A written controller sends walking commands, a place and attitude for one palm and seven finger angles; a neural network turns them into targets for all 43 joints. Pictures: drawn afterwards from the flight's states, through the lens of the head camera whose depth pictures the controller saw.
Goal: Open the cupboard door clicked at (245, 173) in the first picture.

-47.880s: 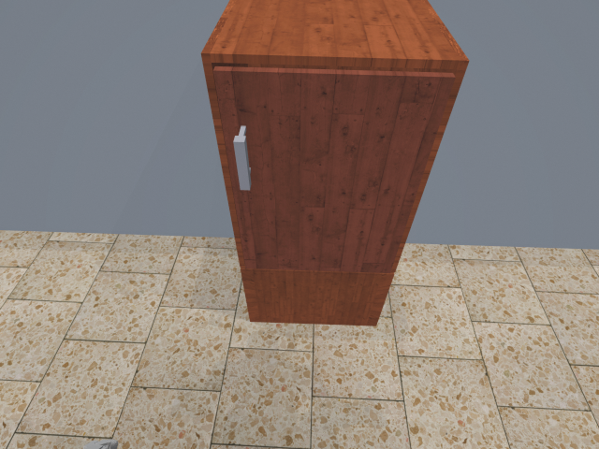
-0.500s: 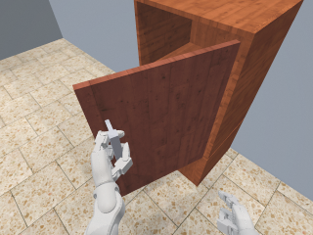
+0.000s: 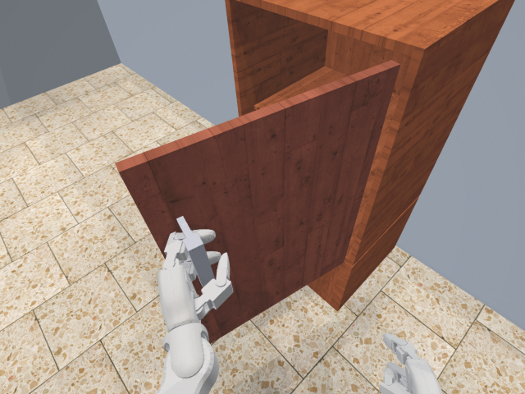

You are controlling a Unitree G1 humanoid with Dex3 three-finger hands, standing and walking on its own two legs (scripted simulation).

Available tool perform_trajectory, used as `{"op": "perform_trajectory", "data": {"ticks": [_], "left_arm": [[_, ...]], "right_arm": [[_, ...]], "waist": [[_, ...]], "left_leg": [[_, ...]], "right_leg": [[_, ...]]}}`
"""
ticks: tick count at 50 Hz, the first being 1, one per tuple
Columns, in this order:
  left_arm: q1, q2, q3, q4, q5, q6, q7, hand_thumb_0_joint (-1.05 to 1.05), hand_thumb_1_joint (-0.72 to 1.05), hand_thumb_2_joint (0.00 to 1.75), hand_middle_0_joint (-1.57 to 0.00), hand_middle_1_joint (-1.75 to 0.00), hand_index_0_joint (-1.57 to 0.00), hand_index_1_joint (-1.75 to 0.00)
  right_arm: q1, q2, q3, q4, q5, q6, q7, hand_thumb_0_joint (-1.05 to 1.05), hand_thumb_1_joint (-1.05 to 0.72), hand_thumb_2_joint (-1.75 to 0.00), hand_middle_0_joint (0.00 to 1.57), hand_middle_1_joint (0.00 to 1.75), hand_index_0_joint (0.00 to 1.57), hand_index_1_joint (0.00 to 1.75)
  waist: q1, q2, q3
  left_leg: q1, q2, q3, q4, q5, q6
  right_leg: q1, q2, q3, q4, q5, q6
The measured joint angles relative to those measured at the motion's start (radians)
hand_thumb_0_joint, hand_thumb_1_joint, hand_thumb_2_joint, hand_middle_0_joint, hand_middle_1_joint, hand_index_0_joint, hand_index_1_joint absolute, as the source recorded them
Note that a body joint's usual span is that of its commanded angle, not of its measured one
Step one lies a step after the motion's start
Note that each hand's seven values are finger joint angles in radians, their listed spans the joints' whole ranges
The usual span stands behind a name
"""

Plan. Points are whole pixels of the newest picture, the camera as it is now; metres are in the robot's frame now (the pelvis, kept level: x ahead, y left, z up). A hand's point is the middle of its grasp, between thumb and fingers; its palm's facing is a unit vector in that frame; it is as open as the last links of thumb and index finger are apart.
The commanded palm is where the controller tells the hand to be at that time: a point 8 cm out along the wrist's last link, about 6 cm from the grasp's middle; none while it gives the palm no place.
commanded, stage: open thumb and fingers to let go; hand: left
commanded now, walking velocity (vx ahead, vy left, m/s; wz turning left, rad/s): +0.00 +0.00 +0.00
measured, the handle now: (196, 254) +0.31 +0.11 +0.07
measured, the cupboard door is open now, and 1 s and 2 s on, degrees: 77 81 80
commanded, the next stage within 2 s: slide the hand sideways off the handle in 0.60 s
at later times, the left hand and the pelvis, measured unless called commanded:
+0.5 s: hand (212, 285) +0.26 +0.08 +0.07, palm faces +0.27 -0.96 -0.01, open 14.5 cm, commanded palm +0.22 +0.11 +0.07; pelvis -0.01 +0.02 -0.01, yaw +0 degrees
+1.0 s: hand (217, 322) +0.21 +0.07 +0.07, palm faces -0.17 -0.99 +0.03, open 16.3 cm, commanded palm +0.20 +0.12 +0.07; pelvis -0.02 +0.04 -0.01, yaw -1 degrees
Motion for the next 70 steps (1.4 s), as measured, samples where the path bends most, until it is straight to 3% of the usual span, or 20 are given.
{"op": "perform_trajectory", "data": {"ticks": [17, 31, 36, 37, 39, 43, 45, 48, 53, 58, 70], "left_arm": [[0.035, 0.019, -0.040, -0.044, 0.005, 0.024, -0.001, 0.00, -0.33, 0.37, -0.32, -1.17, -0.31, -1.17], [-0.027, 0.031, -0.091, -0.025, 0.017, 0.063, 0.023, -0.01, -0.49, 0.30, -0.24, -0.63, -0.25, -0.65], [-0.043, 0.024, -0.080, -0.014, 0.012, 0.078, 0.020, -0.01, -0.49, 0.30, -0.30, -0.56, -0.30, -0.60], [-0.040, 0.025, -0.074, -0.017, 0.019, 0.075, 0.006, -0.01, -0.49, 0.30, -0.30, -0.55, -0.30, -0.59], [-0.019, 0.048, -0.061, -0.034, 0.019, 0.048, -0.098, -0.01, -0.49, 0.30, -0.27, -0.51, -0.26, -0.55], [0.036, 0.136, -0.063, -0.077, -0.047, -0.025, -0.352, -0.01, -0.49, 0.30, -0.20, -0.42, -0.16, -0.45], [0.061, 0.158, -0.076, -0.099, -0.080, -0.042, -0.415, -0.01, -0.49, 0.30, -0.18, -0.39, -0.14, -0.41], [0.079, 0.151, -0.093, -0.121, -0.098, -0.048, -0.423, -0.01, -0.50, 0.30, -0.15, -0.35, -0.14, -0.36], [0.093, 0.127, -0.099, -0.140, -0.065, -0.045, -0.384, -0.01, -0.50, 0.30, -0.15, -0.32, -0.16, -0.33], [0.112, 0.143, -0.088, -0.164, -0.052, -0.038, -0.389, -0.01, -0.50, 0.30, -0.18, -0.32, -0.18, -0.32], [0.254, 0.179, -0.025, -0.266, -0.093, -0.047, -0.442, -0.01, -0.50, 0.30, -0.22, -0.33, -0.23, -0.34]], "right_arm": [[-0.008, 0.015, 0.017, -0.042, 0.006, -0.006, 0.013, 0.01, -0.90, -0.90, 0.20, 0.30, 0.20, 0.30], [-0.015, 0.025, 0.018, -0.023, 0.011, -0.015, 0.022, 0.01, -0.90, -0.90, 0.20, 0.30, 0.20, 0.30], [-0.016, 0.027, 0.021, -0.016, 0.010, -0.013, 0.025, 0.01, -0.90, -0.90, 0.20, 0.30, 0.20, 0.30], [-0.017, 0.025, 0.023, -0.016, 0.012, -0.015, 0.028, 0.01, -0.90, -0.90, 0.20, 0.30, 0.20, 0.30], [-0.006, 0.018, 0.021, -0.032, 0.020, -0.020, 0.032, 0.01, -0.90, -0.90, 0.20, 0.30, 0.20, 0.30], [0.021, -0.006, 0.016, -0.066, 0.041, -0.033, 0.025, 0.01, -0.90, -0.90, 0.20, 0.30, 0.20, 0.30], [0.029, -0.017, 0.016, -0.080, 0.050, -0.040, 0.016, 0.01, -0.90, -0.90, 0.20, 0.30, 0.20, 0.30], [0.034, -0.024, 0.015, -0.094, 0.054, -0.046, 0.006, 0.01, -0.90, -0.90, 0.20, 0.30, 0.20, 0.30], [0.039, -0.015, 0.021, -0.112, 0.049, -0.036, 0.010, 0.01, -0.90, -0.90, 0.20, 0.30, 0.20, 0.30], [0.041, -0.003, 0.034, -0.130, 0.050, -0.016, 0.014, 0.01, -0.90, -0.90, 0.20, 0.30, 0.20, 0.30], [0.052, -0.004, 0.036, -0.171, 0.053, -0.004, 0.014, 0.01, -0.90, -0.90, 0.20, 0.30, 0.20, 0.30]], "waist": [[0.005, 0.005, -0.003], [0.000, 0.010, 0.002], [0.002, 0.011, 0.002], [-0.001, 0.009, 0.005], [0.001, 0.006, 0.010], [0.005, 0.016, 0.024], [0.002, 0.023, 0.030], [-0.002, 0.026, 0.037], [-0.006, 0.010, 0.032], [-0.010, 0.000, 0.026], [-0.008, 0.001, 0.014]], "left_leg": [[-0.007, -0.004, 0.007, 0.033, -0.016, 0.012], [-0.031, -0.006, 0.008, 0.068, -0.019, 0.025], [-0.030, -0.005, 0.008, 0.066, -0.014, 0.025], [-0.031, -0.007, 0.008, 0.066, -0.013, 0.026], [-0.038, -0.011, 0.008, 0.068, -0.009, 0.029], [-0.049, -0.016, 0.011, 0.079, -0.009, 0.034], [-0.051, -0.016, 0.015, 0.085, -0.011, 0.038], [-0.057, -0.016, 0.024, 0.093, -0.014, 0.043], [-0.068, -0.015, 0.041, 0.100, -0.018, 0.048], [-0.068, -0.009, 0.049, 0.104, -0.026, 0.049], [-0.070, 0.000, 0.052, 0.111, -0.045, 0.046]], "right_leg": [[0.003, -0.005, 0.007, 0.012, -0.004, 0.018], [-0.015, -0.006, 0.007, 0.033, 0.000, 0.029], [-0.014, -0.006, 0.007, 0.030, 0.006, 0.030], [-0.014, -0.008, 0.006, 0.031, 0.006, 0.031], [-0.023, -0.013, 0.006, 0.038, 0.006, 0.032], [-0.033, -0.018, 0.008, 0.051, 0.004, 0.037], [-0.037, -0.018, 0.012, 0.056, 0.004, 0.041], [-0.045, -0.019, 0.020, 0.064, 0.004, 0.046], [-0.065, -0.020, 0.037, 0.079, 0.001, 0.051], [-0.068, -0.014, 0.045, 0.082, -0.002, 0.051], [-0.069, -0.006, 0.049, 0.082, -0.014, 0.050]]}}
